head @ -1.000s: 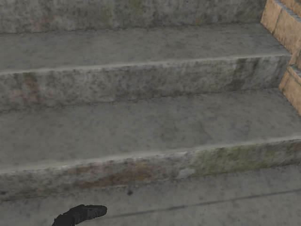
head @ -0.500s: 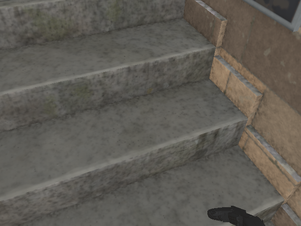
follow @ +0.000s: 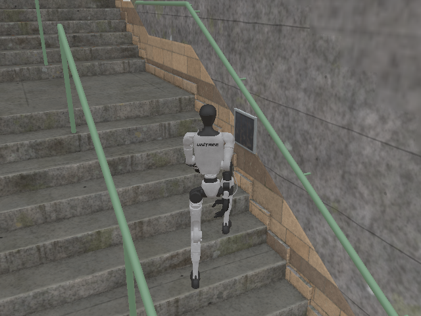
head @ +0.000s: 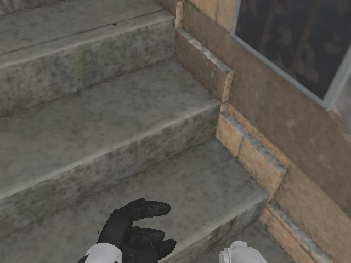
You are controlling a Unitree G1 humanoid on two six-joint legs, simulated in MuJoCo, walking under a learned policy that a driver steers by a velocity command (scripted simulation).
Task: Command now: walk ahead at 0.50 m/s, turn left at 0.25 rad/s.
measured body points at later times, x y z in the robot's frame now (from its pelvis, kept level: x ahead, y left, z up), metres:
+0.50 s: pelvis +0.23 -0.01 +0.16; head +0.23 +0.00 +0.61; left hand +0.25 +0.22 +0.01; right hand +0.49 -0.15 +0.08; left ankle +0.21 +0.13 -0.26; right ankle +0.21 -0.13 -0.57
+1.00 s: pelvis +0.42 +0.17 +0.30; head +0.42 +0.19 +0.75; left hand +0.45 +0.45 +0.18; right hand +0.50 -0.07 +0.15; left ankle +0.37 +0.23 -0.40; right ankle +0.54 +0.04 -0.15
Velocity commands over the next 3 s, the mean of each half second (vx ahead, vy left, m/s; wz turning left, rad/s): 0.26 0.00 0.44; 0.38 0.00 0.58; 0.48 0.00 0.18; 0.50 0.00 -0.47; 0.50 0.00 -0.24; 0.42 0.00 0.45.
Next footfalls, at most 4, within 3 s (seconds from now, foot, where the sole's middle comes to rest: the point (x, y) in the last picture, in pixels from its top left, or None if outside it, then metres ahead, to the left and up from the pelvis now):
0.04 right None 0.25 -0.13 -0.61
0.70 left None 0.40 0.25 -0.44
1.26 right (76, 130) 0.76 0.24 -0.28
1.82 left None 0.91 0.58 -0.11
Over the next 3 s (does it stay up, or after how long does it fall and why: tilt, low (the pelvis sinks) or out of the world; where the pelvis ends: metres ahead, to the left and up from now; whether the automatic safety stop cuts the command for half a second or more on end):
stays up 1.41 0.61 0.87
